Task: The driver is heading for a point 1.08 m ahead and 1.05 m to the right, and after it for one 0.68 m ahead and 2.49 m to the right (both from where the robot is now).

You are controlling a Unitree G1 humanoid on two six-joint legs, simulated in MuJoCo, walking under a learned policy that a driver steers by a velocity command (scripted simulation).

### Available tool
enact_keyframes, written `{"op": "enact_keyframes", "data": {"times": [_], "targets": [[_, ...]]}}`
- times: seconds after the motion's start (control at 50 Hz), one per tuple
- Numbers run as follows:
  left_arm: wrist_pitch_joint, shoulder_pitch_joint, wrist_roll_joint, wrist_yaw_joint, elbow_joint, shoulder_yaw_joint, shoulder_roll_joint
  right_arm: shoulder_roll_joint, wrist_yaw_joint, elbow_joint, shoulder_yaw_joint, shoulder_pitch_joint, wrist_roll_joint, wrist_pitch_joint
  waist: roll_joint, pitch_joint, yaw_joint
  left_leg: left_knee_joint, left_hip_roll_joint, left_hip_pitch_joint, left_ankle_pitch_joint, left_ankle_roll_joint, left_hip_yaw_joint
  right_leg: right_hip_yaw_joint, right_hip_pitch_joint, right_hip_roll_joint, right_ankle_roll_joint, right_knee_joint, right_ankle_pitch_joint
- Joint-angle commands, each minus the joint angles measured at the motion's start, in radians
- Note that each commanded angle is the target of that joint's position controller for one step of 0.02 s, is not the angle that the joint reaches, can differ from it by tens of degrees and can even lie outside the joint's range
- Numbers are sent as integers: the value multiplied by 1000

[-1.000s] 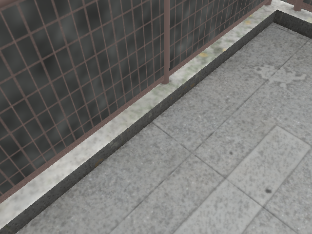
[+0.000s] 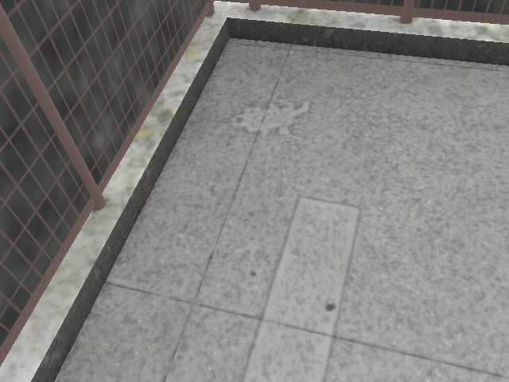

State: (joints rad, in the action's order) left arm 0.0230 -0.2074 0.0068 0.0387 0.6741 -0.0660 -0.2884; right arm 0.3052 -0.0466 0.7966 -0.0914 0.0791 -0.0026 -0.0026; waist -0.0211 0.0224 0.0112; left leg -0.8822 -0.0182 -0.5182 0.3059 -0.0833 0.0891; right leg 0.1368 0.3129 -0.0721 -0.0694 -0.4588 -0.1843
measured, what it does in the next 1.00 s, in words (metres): steps on the spot, turning right: left foot, then right foot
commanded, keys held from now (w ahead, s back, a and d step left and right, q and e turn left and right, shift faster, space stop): e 1.00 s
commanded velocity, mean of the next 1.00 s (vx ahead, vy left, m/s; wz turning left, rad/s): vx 0.00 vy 0.00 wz -0.60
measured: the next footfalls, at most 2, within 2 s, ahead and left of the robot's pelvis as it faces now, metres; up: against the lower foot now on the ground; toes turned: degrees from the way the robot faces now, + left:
left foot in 0.22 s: +0.07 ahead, +0.14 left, +0.00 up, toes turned -14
right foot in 0.64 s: -0.01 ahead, -0.12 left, +0.00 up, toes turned -25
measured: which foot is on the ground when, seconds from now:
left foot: up 0.00-0.20, down 0.22-0.64, up 0.66-1.00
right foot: down 0.00-0.22, up 0.24-0.62, down 0.64-1.00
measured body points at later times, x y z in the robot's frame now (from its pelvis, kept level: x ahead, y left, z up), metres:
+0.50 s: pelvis +0.00 +0.03 +0.00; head +0.05 +0.03 +0.45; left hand +0.22 +0.27 -0.10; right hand +0.06 -0.27 -0.10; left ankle +0.03 +0.15 -0.74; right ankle -0.04 -0.11 -0.68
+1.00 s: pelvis -0.02 -0.02 +0.00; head +0.01 -0.06 +0.45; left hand +0.28 +0.12 -0.07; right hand -0.04 -0.35 -0.11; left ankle +0.09 +0.11 -0.70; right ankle -0.05 -0.11 -0.74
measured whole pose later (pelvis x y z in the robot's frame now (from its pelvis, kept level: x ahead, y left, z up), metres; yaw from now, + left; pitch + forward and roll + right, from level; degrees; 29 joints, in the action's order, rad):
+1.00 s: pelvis -0.02 -0.02 +0.00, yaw -35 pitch +2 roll +2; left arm 0.03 -0.18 0.01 0.03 0.58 -0.06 -0.32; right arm 0.32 -0.02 0.71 -0.08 0.10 0.00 -0.01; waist -0.02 0.06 0.01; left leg -0.84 -0.01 -0.46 0.35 -0.08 0.08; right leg 0.16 0.29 -0.08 -0.05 -0.47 -0.20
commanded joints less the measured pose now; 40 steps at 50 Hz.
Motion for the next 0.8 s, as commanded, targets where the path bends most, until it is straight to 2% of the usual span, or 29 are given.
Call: {"op": "enact_keyframes", "data": {"times": [0.02,0.08,0.14,0.18,0.2,0.22,0.24,0.26,0.28,0.3,0.32,0.36,0.4,0.44,0.48,0.54,0.58,0.62,0.64,0.66,0.68,0.7,0.72,0.74,0.76,0.8], "targets": [[-6,4,0,6,-73,-58,-192,84,4,-77,-14,-51,5,17,169,-101,11,88,-6,-53,39,-5,28,325,-190,245,-147,99,186],[6,15,2,5,-90,-58,-187,83,10,-79,-12,-48,19,32,170,-113,16,156,-18,8,65,6,30,378,-193,237,-154,82,228],[15,40,7,0,-107,-60,-189,86,28,-80,-11,-22,18,44,172,-136,6,260,-30,102,56,23,25,415,-199,217,-152,53,316],[22,71,20,-2,-120,-59,-186,89,41,-72,-16,29,17,47,160,-137,-32,438,-32,219,-52,44,1,410,-165,177,-120,18,322],[25,77,26,0,-127,-56,-174,105,42,-62,-23,63,12,47,142,-138,-47,537,5,321,-173,62,4,388,-107,140,-81,-11,233],[25,37,20,-1,-129,-45,-131,160,38,-67,-36,81,-3,40,13,-163,-25,554,170,453,-261,125,129,298,18,67,-28,-148,-39],[17,-11,26,-4,-149,-44,-115,238,34,-73,-47,55,-26,27,-261,-116,32,569,360,490,-494,284,355,89,237,-110,33,-326,-416],[5,-14,4,-8,-135,-72,-208,185,32,-98,-38,36,-37,30,-215,-103,8,577,453,428,-528,379,419,64,285,-47,85,-571,-465],[6,-26,8,-12,-114,-88,-245,136,26,-119,-23,-10,-28,30,-135,-89,24,561,404,398,-496,353,318,53,279,-11,104,-672,-392],[16,-39,11,-10,-91,-89,-226,107,21,-127,-15,-47,-17,27,-100,-69,35,549,328,383,-436,302,222,37,279,0,123,-714,-332],[26,-44,7,-8,-85,-83,-199,94,17,-132,-10,-52,-4,25,-98,-57,27,543,293,392,-413,281,170,27,305,3,139,-766,-280],[33,-24,17,-15,-100,-68,-152,99,10,-131,-5,-28,-4,15,-109,-37,8,558,256,381,-444,287,81,-28,312,18,160,-774,-230],[29,38,24,-17,-133,-57,-130,115,4,-127,-10,19,-11,5,-135,-41,-32,563,259,451,-451,301,51,-65,344,46,175,-676,-203],[27,68,18,-22,-155,-48,-119,139,3,-124,-19,48,-12,-2,-147,-64,-55,559,286,503,-470,314,39,-82,327,79,183,-578,-209],[25,74,11,-30,-167,-38,-104,166,10,-128,-28,40,-6,-7,-155,-79,-59,555,301,485,-484,314,3,-115,250,103,176,-476,-216],[29,60,13,-41,-173,-39,-114,189,25,-130,-37,29,6,-9,-170,-83,-53,545,315,437,-492,303,-40,-169,133,101,151,-343,-204],[35,44,16,-49,-176,-45,-122,196,31,-126,-39,33,22,-5,-172,-81,-41,513,330,437,-470,284,-47,-185,81,94,122,-234,-171],[38,-23,15,-54,-155,-55,-124,182,33,-120,-36,21,43,-1,-147,-91,8,416,310,388,-407,222,-95,-213,-63,63,67,-22,-18],[36,-68,13,-45,-143,-71,-159,140,38,-97,-25,81,36,4,-57,-110,17,295,265,292,-299,152,-159,-159,-210,68,29,66,127],[30,-109,12,-28,-158,-99,-275,69,42,-125,-1,86,-16,6,234,-135,5,-18,151,21,132,49,-250,186,-404,315,-65,90,492],[7,-80,-21,-34,-184,-92,-312,71,33,-174,2,14,-24,9,327,-157,20,-246,32,-153,400,8,-135,405,-345,489,-284,76,652],[-14,-87,-29,-44,-177,-80,-256,124,26,-178,-13,-34,-5,8,211,-175,65,-340,53,-159,362,13,-48,349,-317,446,-296,103,535],[-26,-47,-23,-42,-162,-68,-227,136,23,-174,-19,-38,8,6,182,-125,33,-342,71,-159,273,30,-32,259,-278,379,-232,104,440],[-25,1,-6,-36,-162,-64,-205,135,15,-154,-23,-19,2,4,131,-107,10,-302,83,-156,192,32,-24,210,-256,323,-176,103,345],[-21,36,7,-30,-166,-53,-188,143,12,-151,-27,-7,-5,-1,146,-92,-5,-280,80,-139,139,26,-25,188,-226,300,-155,104,350],[-15,52,-1,-20,-172,-45,-182,129,18,-141,-25,24,-4,0,157,-114,-24,-287,49,-79,65,12,-36,170,-187,270,-158,110,375]]}}
Velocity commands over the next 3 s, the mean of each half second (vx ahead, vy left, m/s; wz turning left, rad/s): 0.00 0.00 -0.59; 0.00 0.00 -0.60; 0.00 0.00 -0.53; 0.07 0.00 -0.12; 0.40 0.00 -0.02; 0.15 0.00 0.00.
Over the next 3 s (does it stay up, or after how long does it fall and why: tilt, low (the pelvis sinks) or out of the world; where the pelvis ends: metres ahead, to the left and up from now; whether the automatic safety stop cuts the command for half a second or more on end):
stays up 0.27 -0.28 -0.01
